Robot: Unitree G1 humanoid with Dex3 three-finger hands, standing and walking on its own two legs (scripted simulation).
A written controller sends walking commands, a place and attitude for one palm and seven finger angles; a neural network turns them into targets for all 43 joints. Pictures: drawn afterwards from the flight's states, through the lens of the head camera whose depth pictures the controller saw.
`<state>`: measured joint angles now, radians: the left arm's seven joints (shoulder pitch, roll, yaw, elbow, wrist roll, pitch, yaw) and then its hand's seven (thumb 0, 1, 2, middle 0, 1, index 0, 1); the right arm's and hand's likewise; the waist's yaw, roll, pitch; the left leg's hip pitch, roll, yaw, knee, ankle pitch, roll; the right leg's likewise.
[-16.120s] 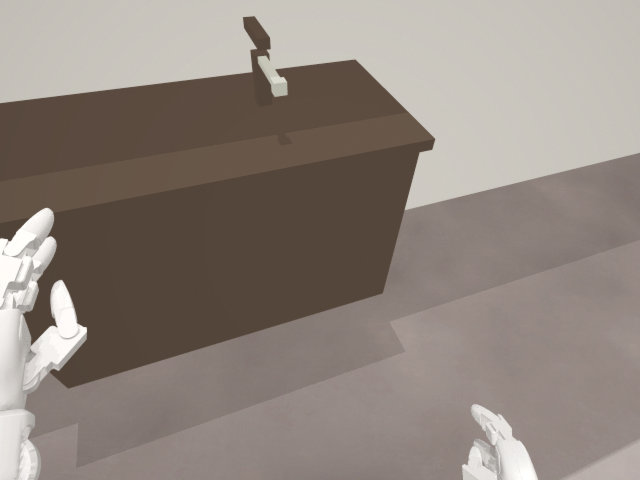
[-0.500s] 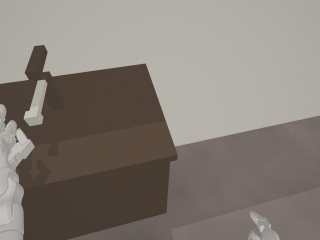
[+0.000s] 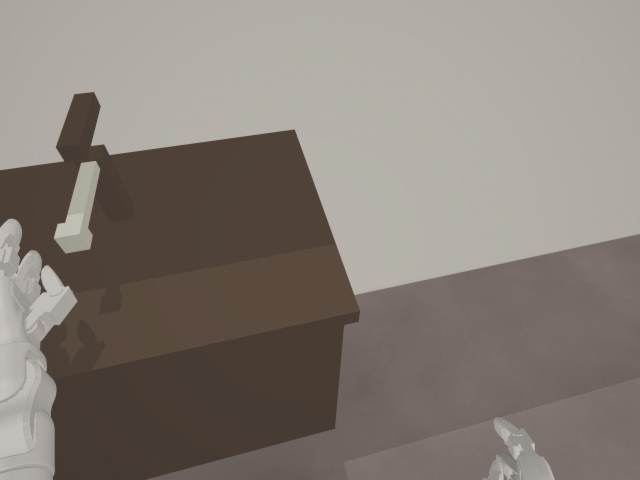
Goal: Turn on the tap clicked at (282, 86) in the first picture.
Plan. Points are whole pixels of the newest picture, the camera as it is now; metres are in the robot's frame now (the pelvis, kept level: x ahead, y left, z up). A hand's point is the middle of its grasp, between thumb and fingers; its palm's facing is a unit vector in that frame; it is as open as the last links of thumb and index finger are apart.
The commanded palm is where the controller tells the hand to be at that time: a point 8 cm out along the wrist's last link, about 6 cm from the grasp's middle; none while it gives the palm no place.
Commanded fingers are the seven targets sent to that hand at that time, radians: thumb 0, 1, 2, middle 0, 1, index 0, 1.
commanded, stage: push the lever round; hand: left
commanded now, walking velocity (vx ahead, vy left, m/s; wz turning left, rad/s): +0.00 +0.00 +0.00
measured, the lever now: (74, 236) +0.35 +0.33 +0.12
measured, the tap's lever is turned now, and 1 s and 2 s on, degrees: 0 3 29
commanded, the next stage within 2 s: none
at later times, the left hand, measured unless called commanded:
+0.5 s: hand (93, 286) +0.30 +0.29 +0.10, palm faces +0.52 -0.85 -0.09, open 7.8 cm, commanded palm +0.25 +0.33 +0.10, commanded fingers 0.00 0.90 0.90 -0.15 -0.15 -0.15 -0.15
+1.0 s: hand (121, 287) +0.30 +0.26 +0.10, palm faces +0.58 -0.81 -0.06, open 7.9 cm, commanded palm +0.25 +0.28 +0.10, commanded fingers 0.00 0.90 0.90 -0.15 -0.15 -0.15 -0.15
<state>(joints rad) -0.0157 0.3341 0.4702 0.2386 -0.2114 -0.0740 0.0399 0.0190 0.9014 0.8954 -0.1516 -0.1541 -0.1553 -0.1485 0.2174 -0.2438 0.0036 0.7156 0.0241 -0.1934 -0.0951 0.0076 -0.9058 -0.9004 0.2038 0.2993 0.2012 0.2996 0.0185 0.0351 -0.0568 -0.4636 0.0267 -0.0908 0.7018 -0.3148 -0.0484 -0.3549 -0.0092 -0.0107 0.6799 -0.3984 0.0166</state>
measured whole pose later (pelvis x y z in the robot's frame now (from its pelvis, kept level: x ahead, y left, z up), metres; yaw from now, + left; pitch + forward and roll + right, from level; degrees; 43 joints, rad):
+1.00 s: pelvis +0.00 +0.00 +0.00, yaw +0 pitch +3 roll -1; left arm 0.01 0.18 0.30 0.10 -0.14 -0.03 0.28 0.02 0.90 0.90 -0.15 -0.15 -0.13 -0.14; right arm 0.19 -0.23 0.00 0.70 0.01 -0.14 -0.07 0.01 -0.91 -0.90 0.20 0.30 0.20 0.30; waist 0.02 0.04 -0.07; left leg -0.43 0.03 -0.09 0.69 -0.32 -0.05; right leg -0.33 -0.01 -0.01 0.68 -0.41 0.01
